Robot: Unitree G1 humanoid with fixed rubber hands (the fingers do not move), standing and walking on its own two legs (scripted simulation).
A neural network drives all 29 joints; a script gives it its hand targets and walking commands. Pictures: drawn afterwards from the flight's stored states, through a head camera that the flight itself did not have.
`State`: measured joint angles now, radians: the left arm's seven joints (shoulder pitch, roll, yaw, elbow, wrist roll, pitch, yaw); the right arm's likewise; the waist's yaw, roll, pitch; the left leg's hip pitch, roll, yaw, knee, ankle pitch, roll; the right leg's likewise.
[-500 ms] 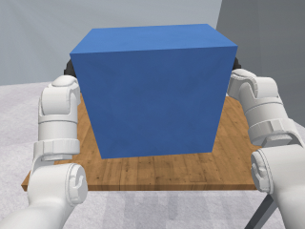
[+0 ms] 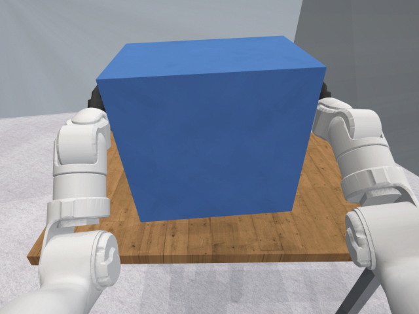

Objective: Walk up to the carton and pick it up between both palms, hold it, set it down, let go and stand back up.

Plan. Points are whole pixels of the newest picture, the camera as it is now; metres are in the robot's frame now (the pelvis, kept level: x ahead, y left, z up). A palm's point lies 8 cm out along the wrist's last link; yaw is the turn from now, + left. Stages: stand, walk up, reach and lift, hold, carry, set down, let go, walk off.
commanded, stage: hold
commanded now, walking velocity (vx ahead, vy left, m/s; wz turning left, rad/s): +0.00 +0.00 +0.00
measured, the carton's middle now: (211, 129) +0.38 +0.00 +0.26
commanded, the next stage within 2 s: none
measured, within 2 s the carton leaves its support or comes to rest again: neither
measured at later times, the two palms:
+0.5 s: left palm (100, 115) +0.36 +0.20 +0.29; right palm (317, 107) +0.37 -0.18 +0.31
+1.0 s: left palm (102, 114) +0.36 +0.19 +0.29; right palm (319, 108) +0.37 -0.19 +0.31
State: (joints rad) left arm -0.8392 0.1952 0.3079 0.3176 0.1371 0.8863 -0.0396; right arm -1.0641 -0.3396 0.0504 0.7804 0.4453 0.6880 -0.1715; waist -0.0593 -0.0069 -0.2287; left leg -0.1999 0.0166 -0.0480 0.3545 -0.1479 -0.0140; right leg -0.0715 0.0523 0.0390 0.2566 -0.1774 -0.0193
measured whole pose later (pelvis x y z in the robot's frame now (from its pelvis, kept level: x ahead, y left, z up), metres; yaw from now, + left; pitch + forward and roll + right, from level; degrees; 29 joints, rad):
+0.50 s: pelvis +0.00 +0.00 +0.00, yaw +0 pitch -1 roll -1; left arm -0.86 0.19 0.33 0.36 0.14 0.87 -0.05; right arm -1.08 -0.34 0.05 0.80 0.44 0.70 -0.17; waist -0.06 -0.01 -0.23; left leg -0.19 0.01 -0.05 0.35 -0.15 -0.01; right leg -0.05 0.05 0.04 0.25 -0.18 -0.02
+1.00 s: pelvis +0.00 +0.00 +0.00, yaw +0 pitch -1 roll -1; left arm -0.88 0.20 0.32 0.38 0.14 0.87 -0.05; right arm -1.09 -0.34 0.06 0.81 0.44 0.70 -0.18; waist -0.05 0.00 -0.22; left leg -0.19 0.02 -0.05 0.35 -0.15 -0.02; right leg -0.07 0.06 0.04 0.26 -0.18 -0.03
